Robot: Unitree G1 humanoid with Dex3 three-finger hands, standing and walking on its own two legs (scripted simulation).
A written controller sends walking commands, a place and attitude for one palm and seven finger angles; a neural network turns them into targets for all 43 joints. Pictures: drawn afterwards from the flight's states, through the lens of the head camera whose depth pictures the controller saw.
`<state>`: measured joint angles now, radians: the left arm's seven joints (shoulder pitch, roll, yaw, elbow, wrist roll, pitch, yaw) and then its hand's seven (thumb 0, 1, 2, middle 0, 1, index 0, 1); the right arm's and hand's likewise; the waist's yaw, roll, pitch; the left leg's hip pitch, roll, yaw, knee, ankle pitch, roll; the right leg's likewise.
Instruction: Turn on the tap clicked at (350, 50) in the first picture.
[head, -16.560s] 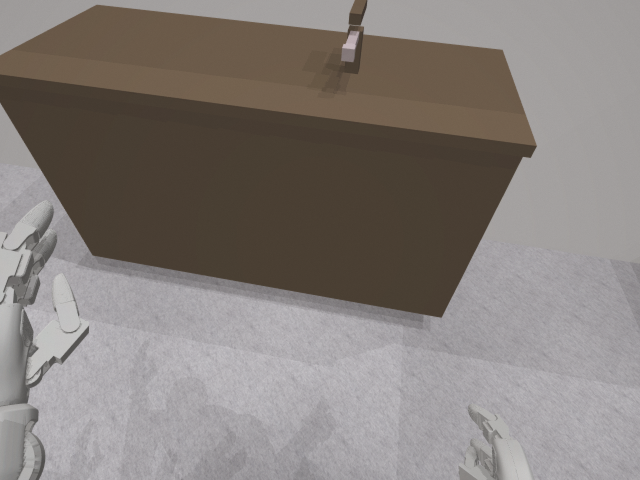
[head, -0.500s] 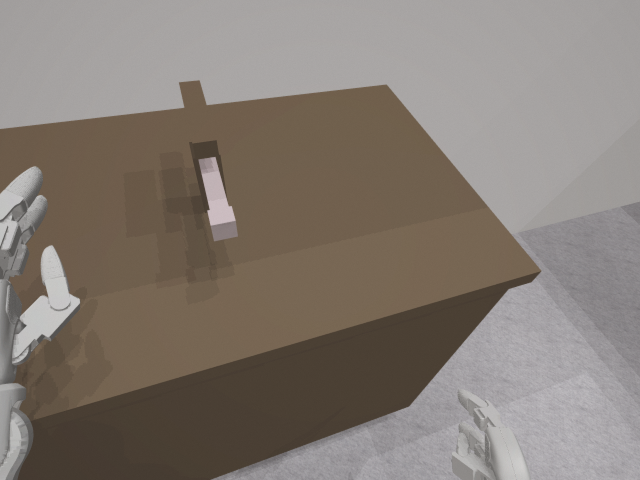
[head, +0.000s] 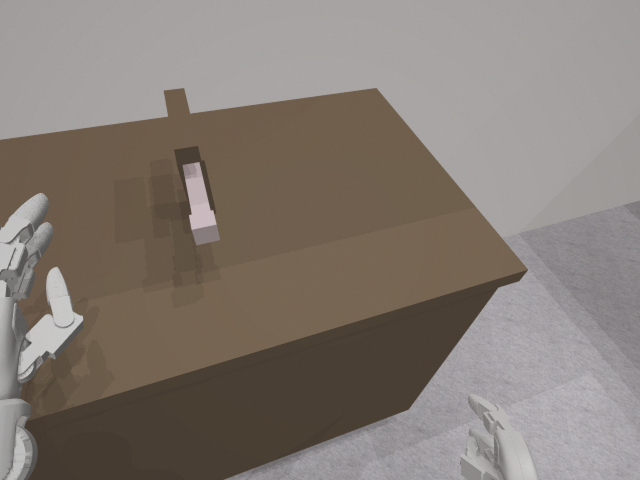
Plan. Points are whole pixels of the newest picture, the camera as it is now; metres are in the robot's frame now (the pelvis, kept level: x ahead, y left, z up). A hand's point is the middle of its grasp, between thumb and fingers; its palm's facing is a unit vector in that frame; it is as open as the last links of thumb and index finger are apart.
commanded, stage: look again from close up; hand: left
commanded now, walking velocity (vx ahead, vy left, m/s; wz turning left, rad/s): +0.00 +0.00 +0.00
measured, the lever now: (204, 227) +0.36 +0.18 +0.12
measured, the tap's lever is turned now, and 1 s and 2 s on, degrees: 0 0 0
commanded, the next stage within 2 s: shuffle to correct the standing spot in 0.04 s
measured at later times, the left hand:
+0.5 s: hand (124, 306) +0.23 +0.21 +0.15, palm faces +0.38 -0.86 -0.34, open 7.4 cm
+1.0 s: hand (184, 314) +0.23 +0.16 +0.16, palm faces +0.37 -0.87 -0.33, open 7.4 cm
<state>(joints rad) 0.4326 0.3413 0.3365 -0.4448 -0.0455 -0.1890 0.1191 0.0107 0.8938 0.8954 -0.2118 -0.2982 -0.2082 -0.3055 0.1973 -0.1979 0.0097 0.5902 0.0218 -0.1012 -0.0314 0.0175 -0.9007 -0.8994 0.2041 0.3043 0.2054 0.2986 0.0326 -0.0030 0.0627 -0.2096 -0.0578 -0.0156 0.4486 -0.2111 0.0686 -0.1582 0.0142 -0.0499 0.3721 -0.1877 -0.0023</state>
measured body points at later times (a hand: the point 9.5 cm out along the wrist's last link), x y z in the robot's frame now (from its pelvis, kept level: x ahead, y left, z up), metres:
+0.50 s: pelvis +0.01 -0.03 +0.00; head +0.03 -0.02 +0.45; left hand +0.21 +0.26 +0.17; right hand +0.18 -0.25 -0.08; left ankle +0.02 +0.07 -0.74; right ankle +0.01 -0.12 -0.74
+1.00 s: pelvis +0.02 -0.09 -0.01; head +0.03 -0.07 +0.44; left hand +0.20 +0.20 +0.17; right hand +0.19 -0.33 -0.09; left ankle +0.02 +0.06 -0.74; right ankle +0.01 -0.12 -0.74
